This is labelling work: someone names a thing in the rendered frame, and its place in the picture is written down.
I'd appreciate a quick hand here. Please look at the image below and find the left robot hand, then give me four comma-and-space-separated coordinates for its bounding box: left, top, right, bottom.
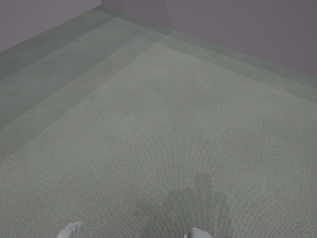
56, 221, 84, 238

